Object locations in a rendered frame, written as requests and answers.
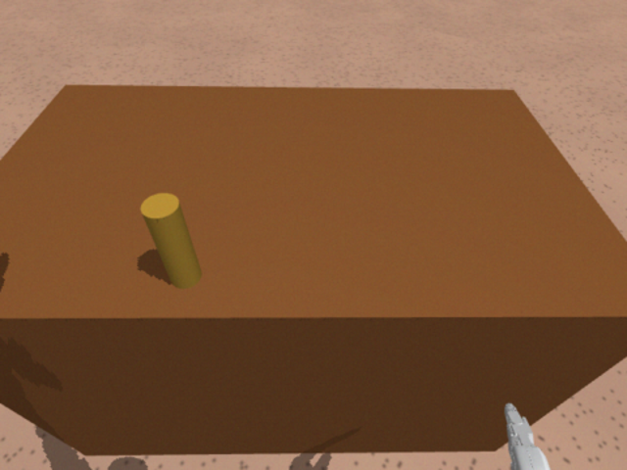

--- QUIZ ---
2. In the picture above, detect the right robot hand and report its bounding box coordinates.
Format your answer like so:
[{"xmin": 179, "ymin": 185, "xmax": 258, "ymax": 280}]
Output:
[{"xmin": 505, "ymin": 402, "xmax": 551, "ymax": 470}]

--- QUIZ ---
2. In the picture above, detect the can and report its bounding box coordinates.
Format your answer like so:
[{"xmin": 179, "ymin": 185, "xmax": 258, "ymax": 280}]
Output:
[{"xmin": 140, "ymin": 193, "xmax": 202, "ymax": 289}]

